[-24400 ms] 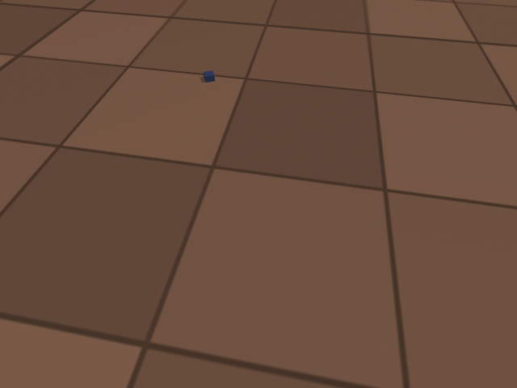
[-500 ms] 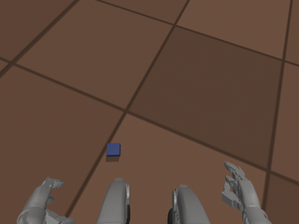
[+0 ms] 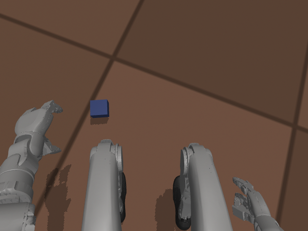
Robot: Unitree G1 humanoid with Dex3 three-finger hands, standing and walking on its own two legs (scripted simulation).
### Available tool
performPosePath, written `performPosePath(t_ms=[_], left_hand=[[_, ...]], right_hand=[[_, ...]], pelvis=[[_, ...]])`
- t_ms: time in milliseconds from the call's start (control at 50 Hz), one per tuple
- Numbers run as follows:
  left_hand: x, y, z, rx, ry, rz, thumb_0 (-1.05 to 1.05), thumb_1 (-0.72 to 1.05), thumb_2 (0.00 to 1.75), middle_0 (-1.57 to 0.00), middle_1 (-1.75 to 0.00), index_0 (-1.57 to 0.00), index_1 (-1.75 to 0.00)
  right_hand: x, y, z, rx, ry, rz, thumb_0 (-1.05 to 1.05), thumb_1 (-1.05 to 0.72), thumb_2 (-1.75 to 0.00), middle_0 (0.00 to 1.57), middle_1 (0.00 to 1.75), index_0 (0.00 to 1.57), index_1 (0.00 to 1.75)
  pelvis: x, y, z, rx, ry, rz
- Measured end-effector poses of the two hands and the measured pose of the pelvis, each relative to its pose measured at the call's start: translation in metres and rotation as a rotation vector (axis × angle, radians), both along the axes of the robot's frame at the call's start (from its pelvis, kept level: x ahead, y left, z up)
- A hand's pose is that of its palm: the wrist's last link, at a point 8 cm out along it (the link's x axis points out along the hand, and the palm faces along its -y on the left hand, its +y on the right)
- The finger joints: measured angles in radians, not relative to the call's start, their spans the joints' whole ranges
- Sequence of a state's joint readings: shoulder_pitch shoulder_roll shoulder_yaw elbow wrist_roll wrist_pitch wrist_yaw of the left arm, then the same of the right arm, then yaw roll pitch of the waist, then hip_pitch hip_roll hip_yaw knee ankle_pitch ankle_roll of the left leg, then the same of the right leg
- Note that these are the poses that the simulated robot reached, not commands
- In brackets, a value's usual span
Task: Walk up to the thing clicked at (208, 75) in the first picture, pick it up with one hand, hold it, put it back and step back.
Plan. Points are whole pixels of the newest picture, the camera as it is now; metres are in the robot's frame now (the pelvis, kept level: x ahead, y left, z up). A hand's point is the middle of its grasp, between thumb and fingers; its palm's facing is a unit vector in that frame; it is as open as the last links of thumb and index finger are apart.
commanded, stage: rise first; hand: left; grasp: from above
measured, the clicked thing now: (99, 108) +0.49 +0.25 -0.41
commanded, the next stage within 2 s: none
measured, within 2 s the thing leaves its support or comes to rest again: neither
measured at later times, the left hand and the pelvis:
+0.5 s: hand (63, 120) +0.39 +0.33 -0.23, palm faces -0.46 -0.08 -0.88, open 12.8 cm; pelvis -0.01 +0.01 -0.08, yaw -3 degrees
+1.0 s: hand (71, 114) +0.43 +0.32 -0.27, palm faces -0.45 -0.07 -0.89, open 12.9 cm; pelvis +0.00 +0.00 -0.11, yaw -4 degrees
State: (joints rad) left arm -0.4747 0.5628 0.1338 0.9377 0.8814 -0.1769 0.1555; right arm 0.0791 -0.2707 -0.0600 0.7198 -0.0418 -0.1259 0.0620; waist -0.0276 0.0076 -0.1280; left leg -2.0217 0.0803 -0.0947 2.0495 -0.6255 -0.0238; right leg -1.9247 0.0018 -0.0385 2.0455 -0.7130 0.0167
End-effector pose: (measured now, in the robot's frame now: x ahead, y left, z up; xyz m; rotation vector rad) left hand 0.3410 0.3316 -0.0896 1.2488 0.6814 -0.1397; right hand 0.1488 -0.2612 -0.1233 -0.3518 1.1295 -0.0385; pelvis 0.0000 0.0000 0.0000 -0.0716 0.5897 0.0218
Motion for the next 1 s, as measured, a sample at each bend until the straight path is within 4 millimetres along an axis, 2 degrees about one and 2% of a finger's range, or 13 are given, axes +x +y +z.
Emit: performPosePath(t_ms=[180, 340, 460, 700, 1000], left_hand=[[0.029, -0.001, -0.038, 0.083, -0.039, -0.12, 0.0, -0.29, 0.83, -0.29, -0.82, -0.28, -0.83], [0.047, -0.002, -0.066, 0.129, -0.051, -0.197, 0.0, -0.29, 0.82, -0.29, -0.79, -0.29, -0.8], [0.057, -0.004, -0.082, 0.159, -0.055, -0.243, 0.0, -0.29, 0.82, -0.29, -0.78, -0.29, -0.79], [0.076, -0.009, -0.105, 0.186, -0.075, -0.266, 0.0, -0.28, 0.8, -0.3, -0.77, -0.3, -0.78], [0.092, -0.013, -0.126, 0.183, -0.066, -0.237, 0.0, -0.3, 0.81, -0.29, -0.79, -0.29, -0.79]], right_hand=[[-0.062, -0.007, -0.029, -0.049, 0.142, -0.062, 0.01, -0.88, -0.9, 0.2, 0.3, 0.21, 0.3], [-0.088, -0.009, -0.041, -0.091, 0.21, -0.08, 0.01, -0.89, -0.9, 0.2, 0.3, 0.21, 0.3], [-0.091, -0.009, -0.052, -0.098, 0.232, -0.07, 0.0, -0.9, -0.9, 0.2, 0.3, 0.21, 0.3], [-0.08, -0.005, -0.077, -0.084, 0.243, -0.03, 0.0, -0.9, -0.9, 0.2, 0.3, 0.21, 0.3], [-0.083, -0.008, -0.088, -0.081, 0.285, -0.023, 0.0, -0.91, -0.9, 0.2, 0.3, 0.21, 0.3]], pelvis=[[-0.013, 0.004, -0.038, -0.022, -0.022, -0.012], [-0.016, 0.007, -0.062, -0.039, -0.034, -0.016], [-0.015, 0.008, -0.075, -0.043, -0.036, -0.019], [-0.01, 0.006, -0.095, -0.044, -0.032, -0.035], [-0.002, 0.003, -0.107, -0.042, -0.022, -0.049]])
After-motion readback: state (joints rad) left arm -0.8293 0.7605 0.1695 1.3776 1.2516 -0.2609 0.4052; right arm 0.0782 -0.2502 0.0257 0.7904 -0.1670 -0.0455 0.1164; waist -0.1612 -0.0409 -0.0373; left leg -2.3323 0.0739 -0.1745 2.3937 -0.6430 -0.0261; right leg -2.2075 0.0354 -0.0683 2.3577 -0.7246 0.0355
